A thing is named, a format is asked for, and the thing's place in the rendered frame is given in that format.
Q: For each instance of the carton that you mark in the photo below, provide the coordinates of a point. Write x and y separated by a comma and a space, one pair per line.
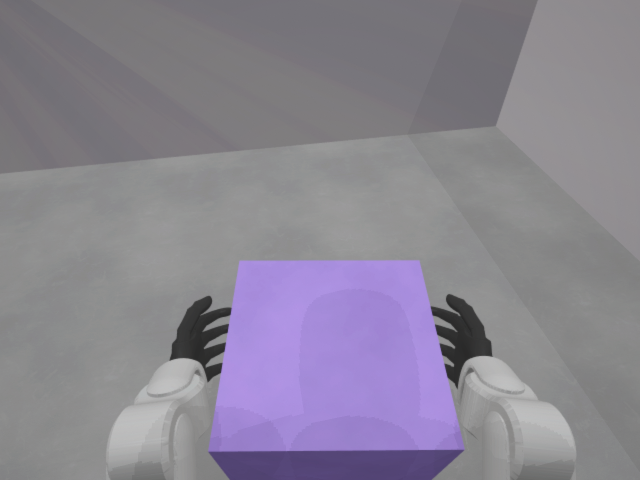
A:
333, 370

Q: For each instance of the robot left hand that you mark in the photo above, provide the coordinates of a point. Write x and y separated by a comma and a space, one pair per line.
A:
191, 339

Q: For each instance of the robot right hand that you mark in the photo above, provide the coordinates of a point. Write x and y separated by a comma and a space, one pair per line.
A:
469, 340

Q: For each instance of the robot right forearm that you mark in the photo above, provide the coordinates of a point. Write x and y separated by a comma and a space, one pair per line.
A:
522, 438

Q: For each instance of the robot left forearm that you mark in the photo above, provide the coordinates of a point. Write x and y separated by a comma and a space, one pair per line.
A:
155, 438

